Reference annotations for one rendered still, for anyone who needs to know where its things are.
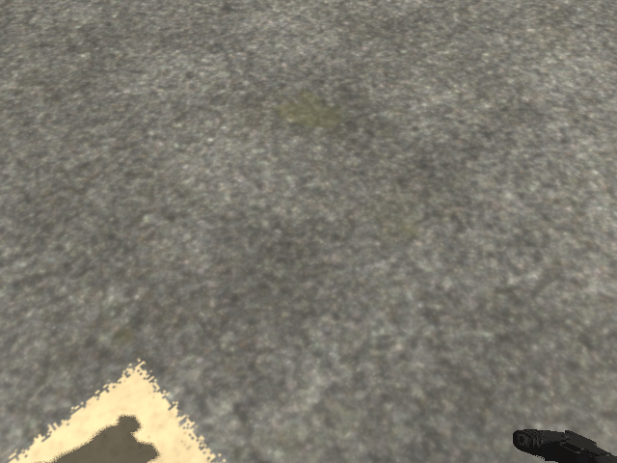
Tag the right robot hand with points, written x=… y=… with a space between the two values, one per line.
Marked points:
x=561 y=447

